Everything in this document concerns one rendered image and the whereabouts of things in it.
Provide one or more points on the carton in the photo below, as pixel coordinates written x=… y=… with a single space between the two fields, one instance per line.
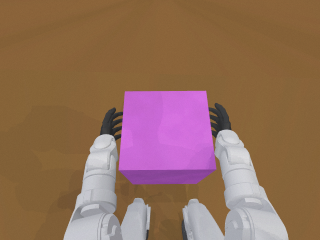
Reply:
x=166 y=137

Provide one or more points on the robot right hand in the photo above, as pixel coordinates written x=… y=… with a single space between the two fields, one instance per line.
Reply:
x=222 y=119

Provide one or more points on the left robot forearm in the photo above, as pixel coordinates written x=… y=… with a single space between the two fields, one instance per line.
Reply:
x=98 y=188

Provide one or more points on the robot left upper arm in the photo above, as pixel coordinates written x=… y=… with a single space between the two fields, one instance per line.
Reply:
x=103 y=226

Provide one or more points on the robot left hand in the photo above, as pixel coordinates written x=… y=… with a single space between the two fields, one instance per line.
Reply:
x=108 y=124

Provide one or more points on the robot right shin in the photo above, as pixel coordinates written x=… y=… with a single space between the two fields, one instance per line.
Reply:
x=190 y=235

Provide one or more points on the robot right upper arm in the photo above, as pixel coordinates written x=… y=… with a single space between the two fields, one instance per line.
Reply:
x=243 y=223

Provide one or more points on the robot left thigh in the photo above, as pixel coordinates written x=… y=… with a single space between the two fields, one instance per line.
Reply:
x=136 y=221

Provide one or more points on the right robot forearm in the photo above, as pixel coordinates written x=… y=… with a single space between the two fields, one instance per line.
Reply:
x=242 y=188

